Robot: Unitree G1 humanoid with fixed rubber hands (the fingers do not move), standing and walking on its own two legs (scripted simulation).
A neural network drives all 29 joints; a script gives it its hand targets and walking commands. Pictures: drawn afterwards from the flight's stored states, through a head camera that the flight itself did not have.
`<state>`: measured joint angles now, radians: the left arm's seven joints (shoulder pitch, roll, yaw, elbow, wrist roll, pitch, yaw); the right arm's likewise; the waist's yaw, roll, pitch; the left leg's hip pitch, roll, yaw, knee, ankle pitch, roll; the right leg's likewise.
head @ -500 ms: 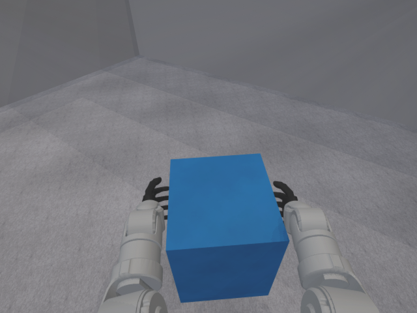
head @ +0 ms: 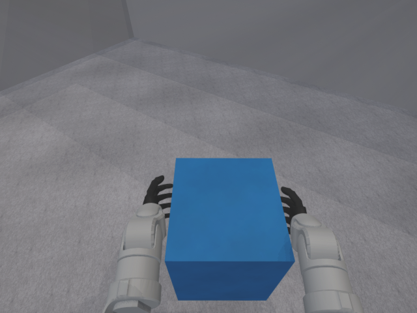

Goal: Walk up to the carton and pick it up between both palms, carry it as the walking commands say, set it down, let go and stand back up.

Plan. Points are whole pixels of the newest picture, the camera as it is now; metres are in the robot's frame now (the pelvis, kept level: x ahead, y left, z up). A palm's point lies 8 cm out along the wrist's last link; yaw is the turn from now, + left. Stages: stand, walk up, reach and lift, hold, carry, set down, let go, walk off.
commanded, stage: reach and lift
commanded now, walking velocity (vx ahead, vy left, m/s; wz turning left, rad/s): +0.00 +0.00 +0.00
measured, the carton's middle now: (222, 232) +0.29 +0.00 -0.03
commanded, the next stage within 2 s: hold in 0.34 s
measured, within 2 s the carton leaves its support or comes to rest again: neither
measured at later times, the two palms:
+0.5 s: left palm (153, 225) +0.27 +0.14 +0.04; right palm (303, 231) +0.26 -0.15 +0.03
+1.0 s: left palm (149, 220) +0.27 +0.15 +0.04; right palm (299, 232) +0.26 -0.14 +0.03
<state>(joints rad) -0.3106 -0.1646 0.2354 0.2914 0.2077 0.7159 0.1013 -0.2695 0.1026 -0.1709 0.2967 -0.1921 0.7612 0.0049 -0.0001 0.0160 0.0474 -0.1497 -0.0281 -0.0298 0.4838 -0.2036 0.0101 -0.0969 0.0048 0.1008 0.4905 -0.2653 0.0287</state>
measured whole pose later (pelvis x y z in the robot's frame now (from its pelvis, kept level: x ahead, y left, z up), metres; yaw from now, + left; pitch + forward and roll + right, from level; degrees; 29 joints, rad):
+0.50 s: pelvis -0.02 -0.02 +0.00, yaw +2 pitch -9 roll +0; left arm -0.27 -0.15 0.25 0.24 0.23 0.73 0.05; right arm -0.24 0.15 -0.17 0.27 -0.18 0.76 -0.03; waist 0.00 -0.02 0.06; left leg -0.16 -0.01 -0.07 0.51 -0.19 -0.02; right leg -0.11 0.03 0.06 0.54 -0.27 0.00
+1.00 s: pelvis -0.02 +0.00 +0.00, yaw +1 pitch -8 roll +0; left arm -0.29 -0.16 0.22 0.24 0.22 0.74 0.08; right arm -0.25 0.12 -0.18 0.26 -0.19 0.77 -0.01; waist -0.02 -0.01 0.05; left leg -0.19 -0.03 -0.04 0.53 -0.20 0.01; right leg -0.13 0.01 0.09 0.53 -0.26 0.03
